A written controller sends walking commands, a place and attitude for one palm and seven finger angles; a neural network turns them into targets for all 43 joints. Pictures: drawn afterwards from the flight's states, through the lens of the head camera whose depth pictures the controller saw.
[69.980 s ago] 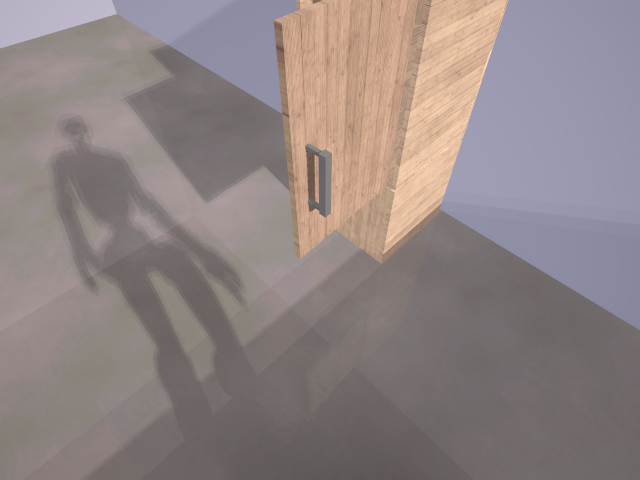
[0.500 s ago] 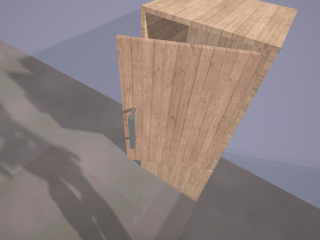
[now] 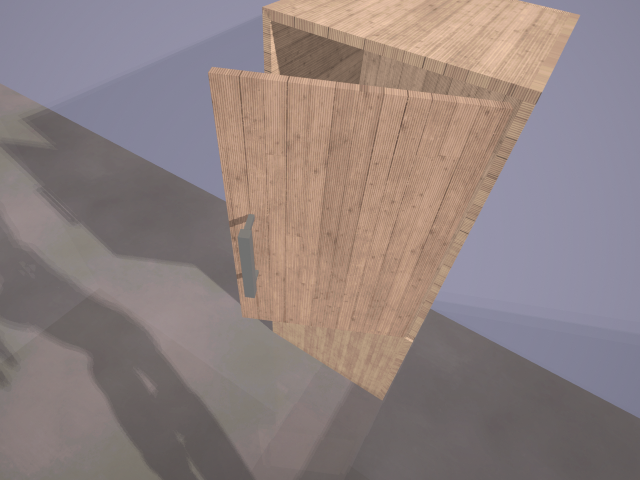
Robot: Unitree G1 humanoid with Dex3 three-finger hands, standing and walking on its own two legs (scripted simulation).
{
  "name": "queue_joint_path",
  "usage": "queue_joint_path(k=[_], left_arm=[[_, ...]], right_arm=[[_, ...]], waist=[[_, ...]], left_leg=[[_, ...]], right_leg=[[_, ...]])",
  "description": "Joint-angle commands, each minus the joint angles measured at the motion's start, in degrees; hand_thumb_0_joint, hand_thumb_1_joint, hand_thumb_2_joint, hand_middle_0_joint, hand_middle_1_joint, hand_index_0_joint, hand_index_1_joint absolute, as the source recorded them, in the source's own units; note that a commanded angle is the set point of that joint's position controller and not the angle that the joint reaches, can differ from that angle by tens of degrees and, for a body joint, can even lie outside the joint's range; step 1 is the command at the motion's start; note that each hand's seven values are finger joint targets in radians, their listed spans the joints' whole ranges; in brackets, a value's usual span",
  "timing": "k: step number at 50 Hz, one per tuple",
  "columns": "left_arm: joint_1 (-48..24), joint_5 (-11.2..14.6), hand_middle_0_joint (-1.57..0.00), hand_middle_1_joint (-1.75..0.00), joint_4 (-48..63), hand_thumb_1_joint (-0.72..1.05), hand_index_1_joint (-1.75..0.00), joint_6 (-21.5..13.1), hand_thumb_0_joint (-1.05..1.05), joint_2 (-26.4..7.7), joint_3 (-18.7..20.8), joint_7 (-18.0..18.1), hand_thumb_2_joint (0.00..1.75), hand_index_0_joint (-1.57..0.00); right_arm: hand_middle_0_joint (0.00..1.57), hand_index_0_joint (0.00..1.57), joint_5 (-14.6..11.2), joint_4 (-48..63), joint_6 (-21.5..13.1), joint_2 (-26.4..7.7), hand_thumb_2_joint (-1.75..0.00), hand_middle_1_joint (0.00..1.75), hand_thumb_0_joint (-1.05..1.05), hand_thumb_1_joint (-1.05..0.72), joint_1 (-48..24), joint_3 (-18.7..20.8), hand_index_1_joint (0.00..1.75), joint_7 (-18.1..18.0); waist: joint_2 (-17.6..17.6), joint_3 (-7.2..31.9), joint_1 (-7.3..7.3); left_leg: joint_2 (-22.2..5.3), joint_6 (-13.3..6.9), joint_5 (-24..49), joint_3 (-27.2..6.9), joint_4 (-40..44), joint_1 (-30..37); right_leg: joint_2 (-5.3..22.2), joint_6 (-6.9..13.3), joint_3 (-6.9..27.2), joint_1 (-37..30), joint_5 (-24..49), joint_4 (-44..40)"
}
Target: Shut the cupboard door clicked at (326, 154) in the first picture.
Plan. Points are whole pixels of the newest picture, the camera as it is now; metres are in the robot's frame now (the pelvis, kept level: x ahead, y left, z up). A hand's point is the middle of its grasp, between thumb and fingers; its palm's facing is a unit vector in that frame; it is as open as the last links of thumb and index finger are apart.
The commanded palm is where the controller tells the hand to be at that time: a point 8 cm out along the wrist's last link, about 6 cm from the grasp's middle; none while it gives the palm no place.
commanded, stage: come to a stop and stand still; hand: left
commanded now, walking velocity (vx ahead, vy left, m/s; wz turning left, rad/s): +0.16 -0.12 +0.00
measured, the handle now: (250, 257) +0.50 +0.17 -0.08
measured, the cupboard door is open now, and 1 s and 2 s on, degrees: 26 26 26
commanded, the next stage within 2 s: look again from close up in 0.98 s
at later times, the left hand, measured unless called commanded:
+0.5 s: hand out of the picture +0.02 +0.16 -0.18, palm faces +0.03 -0.99 -0.17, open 7.3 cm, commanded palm none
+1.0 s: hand out of the picture +0.03 +0.14 -0.17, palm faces +0.06 -0.98 -0.19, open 7.3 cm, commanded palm none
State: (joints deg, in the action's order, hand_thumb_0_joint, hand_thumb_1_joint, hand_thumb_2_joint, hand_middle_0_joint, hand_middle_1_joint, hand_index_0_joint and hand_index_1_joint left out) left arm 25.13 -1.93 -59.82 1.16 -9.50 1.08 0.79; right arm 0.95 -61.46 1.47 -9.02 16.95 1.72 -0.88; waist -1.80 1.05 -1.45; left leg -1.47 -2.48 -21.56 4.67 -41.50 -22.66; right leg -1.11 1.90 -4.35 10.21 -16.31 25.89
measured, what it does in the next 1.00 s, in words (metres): steps on the spot: right foot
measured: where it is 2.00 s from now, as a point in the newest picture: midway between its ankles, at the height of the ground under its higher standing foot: outside the picture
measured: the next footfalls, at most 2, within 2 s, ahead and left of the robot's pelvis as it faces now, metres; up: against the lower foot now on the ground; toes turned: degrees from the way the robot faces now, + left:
right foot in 0.38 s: +0.06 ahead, -0.13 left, +0.00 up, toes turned +6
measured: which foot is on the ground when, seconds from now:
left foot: down 0.00-1.00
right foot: down 0.00-0.14, up 0.16-0.36, down 0.38-1.00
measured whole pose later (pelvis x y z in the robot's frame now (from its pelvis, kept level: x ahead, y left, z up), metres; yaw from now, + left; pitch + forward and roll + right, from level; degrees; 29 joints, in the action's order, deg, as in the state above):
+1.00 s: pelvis +0.00 -0.03 +0.00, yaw +2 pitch -2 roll -1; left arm 17.8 -1.2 -55.8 0.1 -10.1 -0.4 1.9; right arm 0.9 -58.2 0.1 -9.6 15.8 0.9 -0.6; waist -0.7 0.2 0.0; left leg -1.9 -1.0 -11.4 4.8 -29.1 -15.4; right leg 1.3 0.6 -5.5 12.0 -14.2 28.5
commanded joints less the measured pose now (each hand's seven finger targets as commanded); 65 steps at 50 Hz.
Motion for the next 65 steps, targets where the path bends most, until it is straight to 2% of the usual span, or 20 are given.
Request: queue_joint_path(k=[1,4,5,6,7,8,11,13,16,20,25,26,27,28,30,32,35,40,54,65], left_arm=[[2.31,-0.02,-0.20,-0.30,1.79,0.90,-0.30,-1.93,0.00,-6.34,1.49,0.98,0.90,-0.20],[2.34,0.31,-0.20,-0.30,0.61,0.90,-0.30,-1.78,0.00,-5.64,1.09,0.79,0.90,-0.20],[2.43,0.69,-0.20,-0.30,0.28,0.90,-0.30,-1.77,0.00,-4.12,0.73,0.76,0.90,-0.20],[4.07,0.63,-0.20,-0.30,0.21,0.90,-0.30,-1.89,0.00,-1.56,0.19,0.60,0.90,-0.20],[4.70,0.92,-0.20,-0.30,0.43,0.90,-0.30,-1.92,0.00,-0.31,-0.16,0.64,0.90,-0.20],[3.48,0.70,-0.20,-0.30,0.64,0.90,-0.30,-1.71,0.00,-0.43,-0.21,0.92,0.90,-0.20],[1.30,0.51,-0.20,-0.30,-0.66,0.90,-0.30,-0.60,0.00,0.12,-0.17,1.08,0.90,-0.20],[1.50,0.70,-0.20,-0.30,-1.45,0.90,-0.30,-0.34,0.00,1.21,-0.15,1.04,0.90,-0.20],[0.93,0.68,-0.20,-0.30,-1.35,0.90,-0.30,-0.12,0.00,0.74,0.15,0.99,0.90,-0.20],[-1.07,0.47,-0.20,-0.30,-0.32,0.90,-0.30,-0.47,0.00,-1.37,0.27,1.08,0.90,-0.20],[-3.58,0.91,-0.20,-0.30,0.06,0.90,-0.30,-1.66,0.00,-2.53,-0.18,1.15,0.90,-0.20],[-6.84,-0.33,-0.20,-0.30,4.70,0.90,-0.30,-2.59,0.00,-14.95,0.01,1.23,0.90,-0.20],[-6.12,0.11,-0.20,-0.30,5.84,0.90,-0.30,-1.90,0.00,-9.49,1.03,1.42,0.90,-0.20],[-5.15,0.11,-0.20,-0.30,4.99,0.90,-0.30,-1.82,0.00,-6.26,0.47,1.53,0.90,-0.20],[-3.81,0.37,-0.20,-0.30,5.64,0.90,-0.30,-1.42,0.00,-5.47,0.05,1.32,0.90,-0.20],[-4.20,0.33,-0.20,-0.30,6.00,0.90,-0.30,-1.66,0.00,-6.17,0.22,1.34,0.90,-0.20],[-6.94,0.57,-0.20,-0.30,7.78,0.90,-0.30,-2.06,0.00,-8.60,0.84,1.43,0.90,-0.20],[-6.41,0.87,-0.20,-0.30,7.67,0.90,-0.30,-2.54,0.00,-8.87,0.68,1.54,0.90,-0.20],[-3.64,0.91,-0.20,-0.30,5.27,0.90,-0.30,-2.31,0.00,-5.91,-0.24,1.70,0.90,-0.20],[-0.80,0.57,-0.20,-0.30,1.99,0.90,-0.30,-1.74,0.00,-3.79,-0.50,1.92,0.90,-0.20]], right_arm=[[0.20,0.20,0.03,5.10,-2.51,-2.04,-0.90,0.30,0.00,-0.90,-3.03,0.47,0.30,0.22],[0.20,0.20,0.09,3.30,-3.48,-0.41,-0.90,0.30,0.00,-0.90,1.33,-0.26,0.30,-0.35],[0.20,0.20,-0.09,1.67,-4.00,-1.18,-0.90,0.30,0.00,-0.90,4.28,-0.46,0.30,-0.68],[0.20,0.20,-0.18,0.41,-4.64,-4.42,-0.90,0.30,0.00,-0.90,7.39,0.29,0.30,-1.12],[0.20,0.20,-0.08,0.56,-4.35,-7.91,-0.90,0.30,0.00,-0.90,8.52,0.72,0.30,-1.73],[0.20,0.20,0.06,0.58,-3.59,-8.01,-0.90,0.30,0.00,-0.90,7.85,0.78,0.30,-2.16],[0.20,0.20,-0.17,0.59,-3.84,-4.31,-0.90,0.30,0.00,-0.90,2.02,-0.77,0.30,-2.69],[0.20,0.20,-0.21,0.86,-3.71,-4.81,-0.90,0.30,0.00,-0.90,0.64,-0.50,0.30,-2.47],[0.20,0.20,-0.47,1.04,-3.27,-5.46,-0.90,0.30,0.00,-0.90,0.32,0.49,0.30,-2.37],[0.20,0.20,-0.38,1.38,-2.39,-3.88,-0.90,0.30,0.00,-0.90,-0.46,0.53,0.30,-1.37],[0.20,0.20,-0.33,0.59,-2.30,-3.00,-0.90,0.30,0.00,-0.90,0.79,0.15,0.30,-0.64],[0.20,0.20,0.37,6.10,-3.57,-13.10,-0.90,0.30,0.00,-0.90,-1.66,0.99,0.30,-0.48],[0.20,0.20,0.38,7.07,-4.50,-10.96,-0.90,0.30,0.00,-0.90,-1.70,2.13,0.30,-0.74],[0.20,0.20,0.55,6.29,-4.09,-8.17,-0.90,0.30,0.00,-0.90,-1.07,1.84,0.30,-1.10],[0.20,0.20,0.49,7.23,-3.02,-6.77,-0.90,0.30,0.00,-0.90,0.18,1.54,0.30,-1.25],[0.20,0.20,0.64,7.74,-2.52,-5.61,-0.90,0.30,0.00,-0.90,0.88,1.10,0.30,-0.84],[0.20,0.20,0.38,7.61,-2.23,-5.94,-0.90,0.30,0.00,-0.90,2.24,1.19,0.30,-0.45],[0.20,0.20,0.24,7.12,-2.66,-7.00,-0.90,0.30,0.00,-0.90,0.86,0.71,0.30,-0.10],[0.20,0.20,-0.18,4.46,-2.42,-5.41,-0.90,0.30,0.00,-0.90,0.10,-0.03,0.30,0.18],[0.20,0.20,-0.40,1.80,-1.95,-5.10,-0.90,0.30,0.00,-0.90,0.96,0.30,0.30,0.08]], waist=[[-3.30,-5.86,0.91],[-2.60,-4.23,2.17],[0.38,-3.43,2.67],[8.63,-1.74,2.93],[15.09,-0.32,2.34],[11.35,-1.17,2.30],[9.83,-6.44,0.29],[7.11,-4.64,-0.13],[4.19,-2.18,-0.11],[3.11,-4.95,0.36],[-1.11,-2.51,1.49],[3.34,-8.19,2.61],[5.97,1.60,1.97],[7.81,4.73,2.14],[4.25,2.15,2.08],[-3.83,-1.61,2.31],[-6.06,-5.63,3.29],[1.17,-6.69,2.30],[0.99,-3.29,1.51],[2.95,-6.62,1.27]], left_leg=[[-0.55,0.60,-2.58,1.49,-5.75,-6.65],[0.48,1.30,5.12,3.12,11.30,6.90],[-1.12,1.36,8.78,0.57,16.88,12.50],[-9.15,-1.12,17.18,-9.88,20.07,17.71],[-18.41,-6.30,27.35,-19.87,22.99,20.15],[-21.41,-9.62,34.02,-20.50,23.62,17.80],[-17.12,-8.83,37.52,-13.94,24.70,7.30],[-14.82,-7.70,36.02,-10.09,23.51,7.10],[-12.68,-5.72,28.79,-8.47,21.62,7.82],[-7.21,-0.98,5.60,-6.46,22.00,3.06],[-4.60,0.69,7.68,-4.27,20.05,8.11],[-3.18,1.06,16.41,-6.89,20.29,8.14],[-6.73,0.37,13.62,-8.72,17.94,9.57],[-7.11,-0.09,12.04,-8.80,17.89,10.07],[-5.78,-0.03,6.93,-7.57,16.39,6.96],[-2.98,0.62,5.93,-4.60,12.58,4.18],[-1.91,1.22,7.59,-3.04,10.47,5.87],[-3.24,0.91,10.25,-4.80,15.36,6.81],[-3.82,1.40,9.07,-5.12,19.22,8.31],[-4.65,1.28,-0.86,-7.44,24.87,4.82]], right_leg=[[14.09,10.36,13.32,0.06,3.43,-12.34],[10.53,7.21,9.65,4.83,6.17,-5.62],[8.27,5.13,7.81,6.63,6.55,-1.28],[4.68,1.89,4.37,11.08,4.04,5.23],[2.41,-0.73,0.62,14.80,-5.78,10.43],[2.60,-0.85,2.19,13.98,-13.88,15.43],[4.98,-1.31,3.96,8.59,-10.88,16.94],[4.87,-2.09,2.55,4.69,-4.82,11.73],[4.02,-2.33,0.99,1.27,2.75,5.01],[6.33,-0.86,5.01,1.25,5.59,-1.79],[7.59,-0.38,6.67,2.87,6.43,-4.62],[5.96,-0.30,4.31,4.07,8.00,-2.71],[6.72,-0.20,4.58,3.57,2.32,1.25],[6.10,0.15,4.42,3.00,3.37,1.30],[6.48,0.30,4.62,3.75,2.48,-0.27],[9.01,1.29,8.66,5.76,-1.72,-4.63],[10.98,2.80,10.51,11.12,-5.79,-7.98],[8.65,1.55,7.90,9.11,-1.40,-5.46],[8.19,-0.36,6.42,4.48,1.09,-6.65],[7.18,-1.36,4.87,4.09,-1.20,-6.84]])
